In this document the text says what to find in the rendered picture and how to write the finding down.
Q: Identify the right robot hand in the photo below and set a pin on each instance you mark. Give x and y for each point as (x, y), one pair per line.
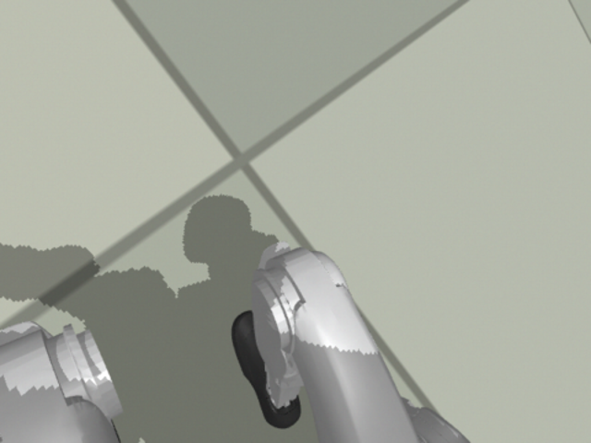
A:
(431, 427)

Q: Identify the right robot foot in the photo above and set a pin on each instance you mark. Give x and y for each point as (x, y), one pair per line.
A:
(253, 368)

